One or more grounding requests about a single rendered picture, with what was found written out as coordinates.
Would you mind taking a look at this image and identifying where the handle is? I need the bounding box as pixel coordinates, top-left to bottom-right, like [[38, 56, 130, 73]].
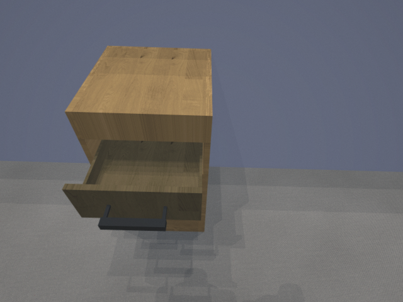
[[98, 204, 167, 231]]

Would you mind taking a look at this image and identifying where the cabinet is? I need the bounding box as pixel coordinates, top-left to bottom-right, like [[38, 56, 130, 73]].
[[65, 46, 213, 232]]

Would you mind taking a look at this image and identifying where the drawer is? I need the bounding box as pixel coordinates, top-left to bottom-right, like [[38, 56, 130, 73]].
[[62, 140, 203, 221]]

